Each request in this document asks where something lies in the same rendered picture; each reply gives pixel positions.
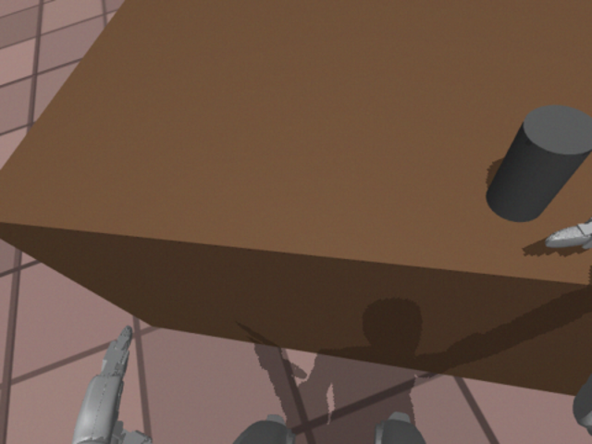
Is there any can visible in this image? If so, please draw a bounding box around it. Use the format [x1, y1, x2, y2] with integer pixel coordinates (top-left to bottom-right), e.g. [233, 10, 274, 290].
[486, 105, 592, 222]

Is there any right robot arm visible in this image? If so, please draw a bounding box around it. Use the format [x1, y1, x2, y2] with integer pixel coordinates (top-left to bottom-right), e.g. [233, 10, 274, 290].
[573, 373, 592, 436]

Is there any right robot hand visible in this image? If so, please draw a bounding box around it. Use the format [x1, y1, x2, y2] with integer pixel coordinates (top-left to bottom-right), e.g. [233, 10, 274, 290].
[545, 217, 592, 249]

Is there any left robot hand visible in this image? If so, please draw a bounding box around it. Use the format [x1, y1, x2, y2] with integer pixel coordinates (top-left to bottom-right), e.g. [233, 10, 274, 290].
[71, 326, 153, 444]

